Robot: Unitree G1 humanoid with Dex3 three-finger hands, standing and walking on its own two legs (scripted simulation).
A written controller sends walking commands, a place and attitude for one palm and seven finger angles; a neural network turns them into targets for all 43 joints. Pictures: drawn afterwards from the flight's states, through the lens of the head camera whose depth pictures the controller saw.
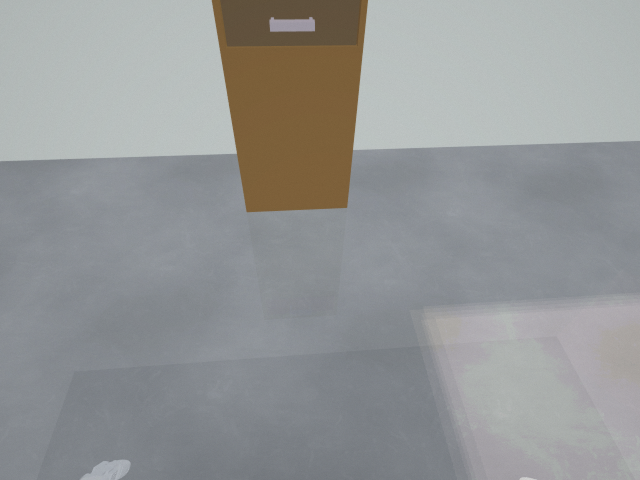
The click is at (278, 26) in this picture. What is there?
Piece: drawer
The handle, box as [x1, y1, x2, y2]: [270, 17, 314, 31]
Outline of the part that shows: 270,20 270,31 314,30 314,20 311,17 309,17 308,19 274,20 273,17 271,17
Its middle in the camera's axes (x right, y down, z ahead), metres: -0.09 -0.66 +1.18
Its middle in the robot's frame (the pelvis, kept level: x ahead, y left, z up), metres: +1.32 +0.16 +0.05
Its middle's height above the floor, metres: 0.82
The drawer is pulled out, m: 0.00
